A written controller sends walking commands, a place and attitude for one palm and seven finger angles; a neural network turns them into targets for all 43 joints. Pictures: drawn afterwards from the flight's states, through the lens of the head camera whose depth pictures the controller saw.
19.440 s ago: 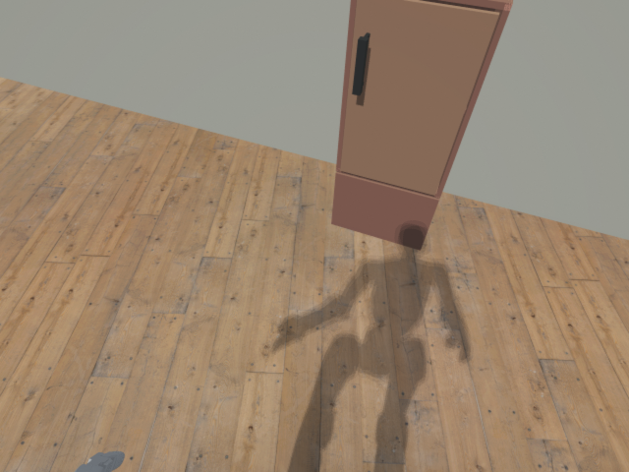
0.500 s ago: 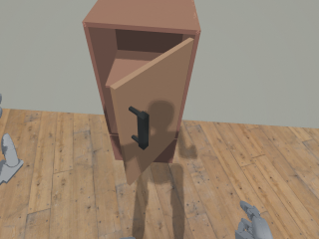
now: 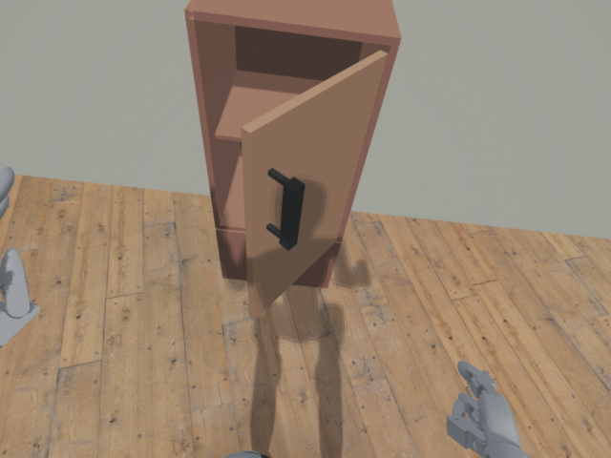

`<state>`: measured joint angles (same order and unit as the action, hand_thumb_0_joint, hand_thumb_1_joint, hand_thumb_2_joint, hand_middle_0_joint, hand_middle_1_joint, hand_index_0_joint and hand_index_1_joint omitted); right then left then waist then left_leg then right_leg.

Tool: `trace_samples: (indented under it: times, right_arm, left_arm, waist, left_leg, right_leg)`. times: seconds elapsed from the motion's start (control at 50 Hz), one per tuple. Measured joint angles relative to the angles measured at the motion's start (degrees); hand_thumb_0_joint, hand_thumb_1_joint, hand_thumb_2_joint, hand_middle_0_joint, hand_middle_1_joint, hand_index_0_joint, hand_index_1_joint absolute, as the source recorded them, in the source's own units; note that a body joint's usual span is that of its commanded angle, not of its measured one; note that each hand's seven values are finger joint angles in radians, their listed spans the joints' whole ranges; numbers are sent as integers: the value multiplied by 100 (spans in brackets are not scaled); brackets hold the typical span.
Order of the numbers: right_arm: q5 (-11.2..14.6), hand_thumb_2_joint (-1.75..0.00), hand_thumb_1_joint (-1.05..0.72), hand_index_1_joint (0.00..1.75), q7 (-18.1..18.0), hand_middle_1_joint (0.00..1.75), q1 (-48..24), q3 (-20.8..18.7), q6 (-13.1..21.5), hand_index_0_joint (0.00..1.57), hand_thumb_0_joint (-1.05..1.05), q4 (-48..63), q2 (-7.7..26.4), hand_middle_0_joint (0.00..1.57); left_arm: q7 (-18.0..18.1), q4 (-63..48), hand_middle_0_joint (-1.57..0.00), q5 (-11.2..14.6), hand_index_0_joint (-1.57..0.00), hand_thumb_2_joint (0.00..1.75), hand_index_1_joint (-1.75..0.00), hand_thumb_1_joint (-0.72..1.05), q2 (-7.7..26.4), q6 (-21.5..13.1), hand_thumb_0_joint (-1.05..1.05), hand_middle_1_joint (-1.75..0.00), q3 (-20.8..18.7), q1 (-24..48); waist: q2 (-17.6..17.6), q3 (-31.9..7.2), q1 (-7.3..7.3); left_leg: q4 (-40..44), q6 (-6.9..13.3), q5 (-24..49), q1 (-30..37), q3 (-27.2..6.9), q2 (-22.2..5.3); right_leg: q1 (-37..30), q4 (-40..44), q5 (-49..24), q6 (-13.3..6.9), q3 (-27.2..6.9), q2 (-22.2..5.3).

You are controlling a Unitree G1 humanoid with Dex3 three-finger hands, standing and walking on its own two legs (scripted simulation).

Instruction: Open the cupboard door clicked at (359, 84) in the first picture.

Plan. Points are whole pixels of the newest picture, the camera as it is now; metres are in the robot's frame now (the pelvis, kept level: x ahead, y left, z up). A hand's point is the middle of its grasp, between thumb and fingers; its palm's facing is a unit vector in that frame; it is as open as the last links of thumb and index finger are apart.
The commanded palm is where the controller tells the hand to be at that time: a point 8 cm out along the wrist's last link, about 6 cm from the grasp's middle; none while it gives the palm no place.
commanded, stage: step back with the hand held close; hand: left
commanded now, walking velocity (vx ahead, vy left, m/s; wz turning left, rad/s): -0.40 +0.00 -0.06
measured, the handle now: (281, 210) +0.50 +0.07 -0.01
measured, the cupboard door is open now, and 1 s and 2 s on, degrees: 53 53 53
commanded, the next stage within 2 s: stop stepping back and stand still in 0.06 s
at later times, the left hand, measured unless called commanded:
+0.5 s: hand out of the picture +0.12 +0.26 +0.18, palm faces +0.38 -0.84 -0.38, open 7.4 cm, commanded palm +0.07 +0.29 +0.18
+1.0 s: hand out of the picture +0.06 +0.26 +0.17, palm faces +0.42 -0.82 -0.38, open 7.5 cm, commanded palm +0.00 +0.30 +0.18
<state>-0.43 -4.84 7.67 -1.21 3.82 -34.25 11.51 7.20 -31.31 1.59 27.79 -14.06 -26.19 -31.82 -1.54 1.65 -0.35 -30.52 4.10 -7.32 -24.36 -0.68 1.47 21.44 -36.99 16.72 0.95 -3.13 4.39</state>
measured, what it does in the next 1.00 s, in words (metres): walks backwards: right foot, then left foot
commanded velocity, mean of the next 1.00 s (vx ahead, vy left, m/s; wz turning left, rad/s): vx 0.10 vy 0.01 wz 0.00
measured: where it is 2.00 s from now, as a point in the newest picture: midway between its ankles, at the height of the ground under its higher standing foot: outside the picture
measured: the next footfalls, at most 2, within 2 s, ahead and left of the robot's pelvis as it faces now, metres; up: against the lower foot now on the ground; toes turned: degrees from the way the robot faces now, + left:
right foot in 0.32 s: -0.12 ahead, -0.08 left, +0.00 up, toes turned -11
left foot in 0.44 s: +0.03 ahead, +0.06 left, +0.00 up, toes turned -5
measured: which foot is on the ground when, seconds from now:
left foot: down 0.00-0.32, up 0.34-0.42, down 0.44-0.66, up 0.68-0.94, down 0.96-1.00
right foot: up 0.00-0.30, down 0.32-1.00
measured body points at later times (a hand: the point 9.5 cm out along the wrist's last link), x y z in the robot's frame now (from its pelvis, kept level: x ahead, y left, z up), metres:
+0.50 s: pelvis -0.10 +0.00 -0.01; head -0.13 +0.04 +0.44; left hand +0.09 +0.30 +0.20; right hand +0.01 -0.25 -0.08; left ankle -0.01 +0.07 -0.73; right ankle -0.21 -0.10 -0.73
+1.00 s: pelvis -0.16 +0.01 +0.00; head -0.18 +0.02 +0.45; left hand +0.03 +0.30 +0.19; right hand -0.04 -0.26 -0.08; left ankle -0.15 +0.15 -0.73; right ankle -0.16 -0.07 -0.73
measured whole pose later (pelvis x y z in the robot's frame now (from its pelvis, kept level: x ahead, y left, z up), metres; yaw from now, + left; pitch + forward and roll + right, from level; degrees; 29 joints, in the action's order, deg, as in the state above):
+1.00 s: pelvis -0.16 +0.01 +0.00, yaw -4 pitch -1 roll +1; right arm -0.2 -6.0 16.1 -0.9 7.9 -38.5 13.7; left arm 9.5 -24.5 1.4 20.6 -11.5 -22.6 -28.7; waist -1.7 -3.1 0.0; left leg -30.3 -0.6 -15.4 -13.8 3.3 -3.0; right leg 14.7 -32.7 17.5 -2.5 6.6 -0.8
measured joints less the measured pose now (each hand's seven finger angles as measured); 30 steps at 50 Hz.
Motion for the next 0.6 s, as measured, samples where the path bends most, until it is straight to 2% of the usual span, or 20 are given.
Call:
trace_samples:
  times: [0.04,0.08,0.14,0.18,0.24,0.28,0.32,0.36,0.4,0.42,0.44,0.46,0.5,0.56,0.6]
  right_arm:
    - [-43,-90,-90,30,28,30,64,7,136,20,1,-13,-42,21]
    - [-43,-90,-90,30,81,30,127,58,270,20,1,-72,-99,21]
    - [-59,-90,-90,30,135,30,146,153,382,20,1,-180,-180,21]
    - [-84,-90,-90,30,148,30,115,206,410,20,1,-239,-241,21]
    - [-111,-90,-90,30,163,31,50,286,413,20,1,-222,-349,21]
    - [-131,-90,-90,30,188,31,24,340,386,20,1,-113,-415,21]
    - [-138,-90,-90,30,219,31,-60,424,341,20,1,55,-442,21]
    - [-175,-90,-90,30,209,31,-84,426,288,20,1,-61,-281,21]
    - [-85,-90,-90,31,176,31,231,387,230,20,1,-250,-216,21]
    - [-33,-90,-90,31,145,31,425,377,209,20,1,-326,-184,21]
    - [7,-90,-90,30,110,31,609,364,200,20,1,-378,-130,21]
    - [39,-90,-90,30,66,31,729,337,199,20,1,-449,-94,21]
    - [62,-90,-90,30,1,31,817,292,220,20,1,-542,-9,21]
    - [12,-90,-90,30,-2,30,827,243,321,20,1,-564,-3,21]
    - [-13,-90,-90,30,22,30,888,254,374,20,1,-470,-44,21]
  left_arm:
    - [27,41,-22,7,-21,90,-30,88,-32,51,1,-30,-60,41]
    - [95,-24,-21,51,-21,90,-30,88,-112,80,1,-30,-62,-1]
    - [173,-135,-21,87,-21,90,-30,89,-301,199,2,-30,96,20]
    - [187,-156,-21,99,-21,90,-30,89,-377,295,2,-30,235,146]
    - [173,-198,-21,154,-20,90,-30,89,-323,370,2,-30,314,253]
    - [149,-286,-21,217,-20,90,-30,89,-166,387,2,-30,236,164]
    - [139,-481,-21,277,-20,90,-30,89,99,339,2,-30,-23,-84]
    - [65,-516,-21,286,-20,90,-30,89,73,293,2,-30,41,-197]
    - [-1,-556,-21,285,-21,90,-30,88,164,329,2,-30,95,-282]
    - [-6,-523,-21,266,-21,90,-30,88,177,310,2,-30,80,-300]
    - [1,-444,-22,244,-21,90,-30,88,150,293,1,-30,61,-269]
    - [13,-294,-22,223,-21,90,-30,88,99,286,1,-30,43,-135]
    - [62,129,-22,205,-21,90,-30,88,-102,320,1,-30,13,220]
    - [133,598,-21,208,-21,90,-30,88,-332,485,1,-30,0,484]
    - [142,620,-21,193,-20,90,-30,89,-370,583,1,-30,64,373]
  waist:
    - [90,-26,49]
    - [100,-110,155]
    - [68,-248,276]
    - [43,-317,285]
    - [-20,-378,205]
    - [-111,-406,102]
    - [-398,-374,120]
    - [-80,-236,116]
    - [-29,-388,127]
    - [-48,-513,122]
    - [-46,-634,93]
    - [-100,-684,32]
    - [-150,-632,-15]
    - [-150,-503,-135]
    - [-139,-447,-227]
  left_leg:
    - [315,39,200,44,-52,-89]
    - [657,27,442,90,-20,-188]
    - [1120,7,779,117,85,-295]
    - [1431,-19,1031,111,117,-325]
    - [1815,-125,1370,60,154,-327]
    - [1850,-256,1435,-83,209,-266]
    - [1241,-368,1042,-506,465,-105]
    - [202,-481,268,-747,299,-248]
    - [-657,-523,-208,-600,153,-206]
    - [-793,-504,-290,-397,155,-194]
    - [-669,-438,-395,-148,159,-184]
    - [-559,-266,-518,-49,168,-93]
    - [-431,-20,-352,42,241,17]
    - [76,-55,41,262,328,46]
    - [484,-140,235,417,307,32]
  right_leg:
    - [106,-1060,521,-39,0,188]
    - [18,-1563,812,-43,93,213]
    - [-310,-1635,1093,-56,215,103]
    - [-593,-1380,1243,-105,277,47]
    - [-1094,-488,1425,-212,413,7]
    - [-1485,548,1314,-334,547,-26]
    - [-1695,1523,842,-541,487,-282]
    - [-1634,1256,510,-419,505,-115]
    - [-1743,1094,628,-273,488,-72]
    - [-1802,1064,691,-230,477,-78]
    - [-1831,1008,757,-197,486,-85]
    - [-1825,896,832,-165,517,-158]
    - [-1639,439,873,-119,529,-293]
    - [-1091,-480,1203,-154,349,-243]
    - [-962,-385,1246,-190,456,-179]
